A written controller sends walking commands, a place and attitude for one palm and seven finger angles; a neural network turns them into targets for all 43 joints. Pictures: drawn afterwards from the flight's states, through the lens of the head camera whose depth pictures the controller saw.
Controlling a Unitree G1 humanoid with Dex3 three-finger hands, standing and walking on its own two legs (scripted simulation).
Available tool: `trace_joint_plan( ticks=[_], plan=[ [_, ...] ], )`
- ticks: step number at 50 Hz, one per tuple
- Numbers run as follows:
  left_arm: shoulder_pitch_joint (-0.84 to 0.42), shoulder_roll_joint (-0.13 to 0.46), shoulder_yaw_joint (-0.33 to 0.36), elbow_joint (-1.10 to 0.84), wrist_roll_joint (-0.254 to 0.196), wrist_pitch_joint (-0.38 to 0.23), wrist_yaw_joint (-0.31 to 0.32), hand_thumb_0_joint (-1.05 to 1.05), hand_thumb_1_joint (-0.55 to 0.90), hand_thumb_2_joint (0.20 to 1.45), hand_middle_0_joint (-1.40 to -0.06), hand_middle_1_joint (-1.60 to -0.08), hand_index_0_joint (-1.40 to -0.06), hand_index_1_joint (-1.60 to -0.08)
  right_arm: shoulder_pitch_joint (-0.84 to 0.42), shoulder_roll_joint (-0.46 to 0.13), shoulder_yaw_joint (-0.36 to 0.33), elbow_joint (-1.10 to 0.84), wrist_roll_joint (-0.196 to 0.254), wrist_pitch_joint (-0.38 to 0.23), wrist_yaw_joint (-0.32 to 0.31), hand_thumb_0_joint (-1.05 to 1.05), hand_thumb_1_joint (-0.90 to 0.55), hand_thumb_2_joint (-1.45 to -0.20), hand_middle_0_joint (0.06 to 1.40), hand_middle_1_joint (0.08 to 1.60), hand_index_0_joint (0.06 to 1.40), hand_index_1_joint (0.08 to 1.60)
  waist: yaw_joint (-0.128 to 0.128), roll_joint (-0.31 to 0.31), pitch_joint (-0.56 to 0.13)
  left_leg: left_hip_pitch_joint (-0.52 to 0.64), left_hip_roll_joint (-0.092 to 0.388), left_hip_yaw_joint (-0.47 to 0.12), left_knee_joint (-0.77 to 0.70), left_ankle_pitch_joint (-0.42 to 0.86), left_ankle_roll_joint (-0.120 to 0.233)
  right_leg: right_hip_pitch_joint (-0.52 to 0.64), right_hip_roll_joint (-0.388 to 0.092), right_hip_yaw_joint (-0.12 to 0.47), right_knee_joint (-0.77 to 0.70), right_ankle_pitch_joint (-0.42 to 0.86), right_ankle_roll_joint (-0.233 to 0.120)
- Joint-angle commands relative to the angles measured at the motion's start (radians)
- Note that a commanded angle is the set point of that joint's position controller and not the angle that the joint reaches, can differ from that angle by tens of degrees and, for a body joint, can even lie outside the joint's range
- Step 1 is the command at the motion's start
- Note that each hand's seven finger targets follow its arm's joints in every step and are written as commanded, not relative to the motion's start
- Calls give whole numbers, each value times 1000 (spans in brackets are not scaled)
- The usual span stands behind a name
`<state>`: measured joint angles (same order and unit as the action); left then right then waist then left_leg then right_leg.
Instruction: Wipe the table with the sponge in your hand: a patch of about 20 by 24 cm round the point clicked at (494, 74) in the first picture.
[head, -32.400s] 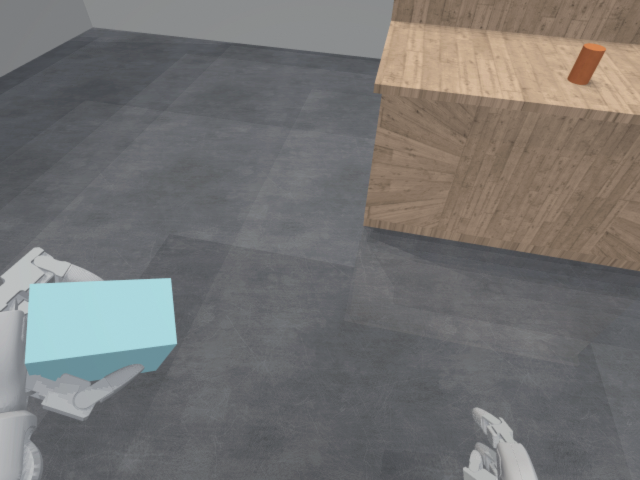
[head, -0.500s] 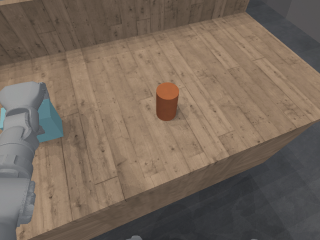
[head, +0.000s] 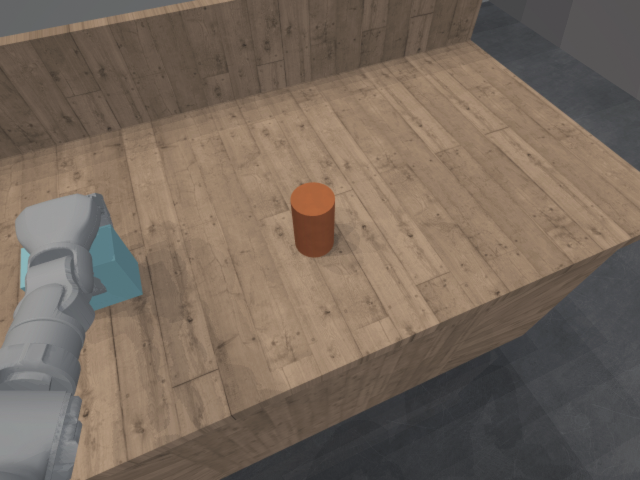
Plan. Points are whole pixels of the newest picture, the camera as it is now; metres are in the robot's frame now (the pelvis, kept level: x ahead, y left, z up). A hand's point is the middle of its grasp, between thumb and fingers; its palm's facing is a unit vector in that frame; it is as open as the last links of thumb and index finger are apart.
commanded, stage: wipe back along the middle lane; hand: left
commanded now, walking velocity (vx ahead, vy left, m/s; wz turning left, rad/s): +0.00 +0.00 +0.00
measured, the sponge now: (92, 279) +0.38 +0.35 -0.02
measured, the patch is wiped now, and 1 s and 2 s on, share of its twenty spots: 0.30 0.45 0.60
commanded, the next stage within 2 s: slide across to the third lane in 1.34 s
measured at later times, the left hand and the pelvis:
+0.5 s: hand (81, 274) +0.36 +0.33 +0.04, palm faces -0.04 +0.01 -1.00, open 10.2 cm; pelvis +0.00 +0.01 +0.00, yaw +1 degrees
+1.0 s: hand (82, 312) +0.30 +0.30 +0.04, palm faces -0.02 -0.01 -1.00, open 10.2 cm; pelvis +0.00 +0.00 +0.00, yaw +2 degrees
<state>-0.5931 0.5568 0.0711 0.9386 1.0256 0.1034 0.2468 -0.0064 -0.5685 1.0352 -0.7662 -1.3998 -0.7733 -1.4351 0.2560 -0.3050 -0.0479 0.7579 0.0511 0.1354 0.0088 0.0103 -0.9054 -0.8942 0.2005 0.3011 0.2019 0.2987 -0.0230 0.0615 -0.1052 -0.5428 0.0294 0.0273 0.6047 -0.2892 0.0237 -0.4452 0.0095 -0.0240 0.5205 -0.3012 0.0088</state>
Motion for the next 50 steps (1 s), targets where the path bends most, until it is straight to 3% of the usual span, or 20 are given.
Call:
trace_joint_plan(
  ticks=[1,3,4,5,8,10,12,16,21,24,32,35,36,37,39,40,44,45,47,50],
  plan=[
    [-213,281,24,-87,26,23,-7,0,100,1300,-1200,-1600,-1200,-1600,-9,-163,-41,-104,8,-30,-8,0,-900,-900,200,300,200,300,11,-76,-263,190,-49,-1,-30,341,40,148,24,-4,-34,456,-48],
    [-209,277,11,-96,40,23,-18,0,100,1300,-1200,-1600,-1200,-1600,-10,-160,-39,-107,10,-29,-11,0,-900,-900,200,300,200,300,10,-58,-272,202,-51,-4,-31,330,39,137,24,-4,-35,427,-50],
    [-219,242,-23,-107,41,19,-23,0,100,1300,-1200,-1600,-1200,-1600,-14,-155,-39,-109,10,-30,-12,0,-900,-900,200,300,200,300,2,-47,-267,212,-48,-1,-31,320,40,123,24,-3,-37,412,-51],
    [-197,249,1,-117,37,10,-28,0,100,1300,-1200,-1600,-1200,-1600,-17,-151,-41,-112,11,-32,-12,0,-900,-900,200,300,200,300,15,-38,-279,221,-46,-3,-33,335,40,131,25,-1,-38,420,-56],
    [-165,204,-36,-125,32,8,-36,0,100,1300,-1200,-1600,-1200,-1600,-26,-149,-39,-123,11,-27,-14,0,-900,-900,200,300,200,300,11,-45,-263,223,-46,-6,-32,314,35,103,27,-9,-38,382,-55],
    [-131,215,-3,-156,17,0,-32,0,100,1300,-1200,-1600,-1200,-1600,-40,-145,-38,-137,12,-29,-15,0,-900,-900,200,300,200,300,31,-37,-276,233,-42,-11,-37,334,34,117,28,-10,-36,388,-61],
    [-114,173,-32,-177,9,4,-23,0,100,1300,-1200,-1600,-1200,-1600,-45,-142,-40,-141,10,-29,-16,0,-900,-900,200,300,200,300,25,-48,-275,245,-40,-13,-34,328,31,102,31,-16,-33,368,-58],
    [-92,108,-73,-235,1,21,-11,0,100,1300,-1200,-1600,-1200,-1600,-73,-135,-39,-155,14,-30,-13,0,-900,-900,200,300,200,300,27,-48,-257,268,-36,-24,-42,327,28,79,33,-23,-37,336,-60],
    [-60,100,-66,-275,-19,57,0,0,100,1300,-1200,-1600,-1200,-1600,-106,-132,-33,-161,17,-31,-16,0,-900,-900,200,300,200,300,39,-58,-251,278,-34,-32,-56,327,22,91,33,-30,-37,319,-61],
    [24,27,-105,-322,-29,82,1,0,100,1300,-1200,-1600,-1200,-1600,-129,-120,-33,-172,18,-32,-11,0,-900,-900,200,300,200,300,49,-56,-261,303,-30,-31,-54,364,18,102,33,-35,-36,338,-61],
    [135,26,-96,-437,-49,152,-19,0,100,1300,-1200,-1600,-1200,-1600,-186,-116,-16,-199,21,-33,-15,0,-900,-900,200,300,200,300,67,-92,-214,307,-33,-45,-79,351,15,140,32,-40,-49,326,-60],
    [161,31,-92,-497,-41,167,-29,0,100,1300,-1200,-1600,-1200,-1600,-209,-115,-11,-208,20,-34,-15,0,-900,-900,200,300,200,300,74,-65,-216,327,-29,-55,-84,377,9,144,32,-37,-47,326,-64],
    [187,-22,-138,-520,-45,172,-35,0,100,1300,-1200,-1600,-1200,-1600,-210,-107,-10,-218,20,-38,-14,0,-900,-900,200,300,200,300,71,-68,-210,333,-31,-54,-82,387,11,145,32,-42,-46,331,-62],
    [210,-4,-119,-523,-40,176,-35,0,100,1300,-1200,-1600,-1200,-1600,-210,-109,-10,-216,20,-39,-13,0,-900,-900,200,300,200,300,75,-73,-216,337,-28,-59,-79,400,9,143,33,-43,-42,332,-63],
    [222,-42,-156,-559,-40,183,-43,0,100,1300,-1200,-1600,-1200,-1600,-226,-104,-6,-225,19,-40,-11,0,-900,-900,200,300,200,300,72,-64,-197,339,-30,-58,-82,387,7,135,33,-40,-47,324,-62],
    [236,-13,-123,-581,-40,184,-42,0,100,1300,-1200,-1600,-1200,-1600,-233,-105,-7,-226,19,-42,-11,0,-900,-900,200,300,200,300,78,-55,-199,346,-27,-65,-84,394,6,139,36,-36,-47,321,-66],
    [247,-38,-154,-616,-45,201,-49,0,100,1300,-1200,-1600,-1200,-1600,-249,-101,1,-234,19,-43,-18,0,-900,-900,200,300,200,300,74,-74,-175,334,-37,-53,-91,348,9,150,32,-36,-54,320,-62],
    [264,3,-109,-631,-49,205,-48,0,100,1300,-1200,-1600,-1200,-1600,-256,-103,1,-236,19,-44,-19,0,-900,-900,200,300,200,300,84,-70,-171,331,-36,-62,-96,340,8,158,35,-29,-57,308,-66],
    [256,-32,-148,-633,-42,209,-52,0,100,1300,-1200,-1600,-1200,-1600,-254,-100,3,-237,19,-47,-24,0,-900,-900,200,300,200,300,75,-85,-175,336,-40,-55,-88,340,11,155,34,-35,-51,318,-64],
    [343,-18,-119,-672,-42,206,-54,0,100,1300,-1200,-1600,-1200,-1600,-270,-100,3,-246,16,-53,-21,0,-900,-900,200,300,200,300,95,-64,-196,348,-42,-55,-83,371,11,180,35,-19,-49,357,-68]
  ],
)
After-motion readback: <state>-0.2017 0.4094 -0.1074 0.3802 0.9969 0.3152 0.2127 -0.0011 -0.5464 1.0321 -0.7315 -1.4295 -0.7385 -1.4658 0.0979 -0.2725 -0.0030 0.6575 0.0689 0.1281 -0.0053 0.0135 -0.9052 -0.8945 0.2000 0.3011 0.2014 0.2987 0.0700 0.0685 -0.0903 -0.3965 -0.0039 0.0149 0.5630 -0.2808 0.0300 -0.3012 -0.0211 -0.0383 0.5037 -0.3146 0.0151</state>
